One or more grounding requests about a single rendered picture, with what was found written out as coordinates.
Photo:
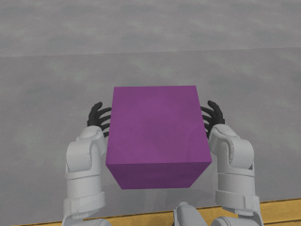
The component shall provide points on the robot right upper arm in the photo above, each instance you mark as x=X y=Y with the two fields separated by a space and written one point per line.
x=230 y=221

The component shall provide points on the left robot hand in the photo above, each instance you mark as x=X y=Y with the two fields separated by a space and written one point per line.
x=95 y=120

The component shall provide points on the robot right thigh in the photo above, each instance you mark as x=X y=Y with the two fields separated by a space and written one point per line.
x=187 y=215

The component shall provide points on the robot left forearm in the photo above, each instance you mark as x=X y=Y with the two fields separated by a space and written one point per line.
x=83 y=165

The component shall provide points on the right robot shin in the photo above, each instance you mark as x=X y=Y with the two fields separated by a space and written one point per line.
x=183 y=203

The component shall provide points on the carton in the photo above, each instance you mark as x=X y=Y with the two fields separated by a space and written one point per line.
x=157 y=137

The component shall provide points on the robot right forearm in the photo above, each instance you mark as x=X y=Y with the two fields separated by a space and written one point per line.
x=235 y=166

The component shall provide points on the right robot hand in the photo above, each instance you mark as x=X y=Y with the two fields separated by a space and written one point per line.
x=216 y=116

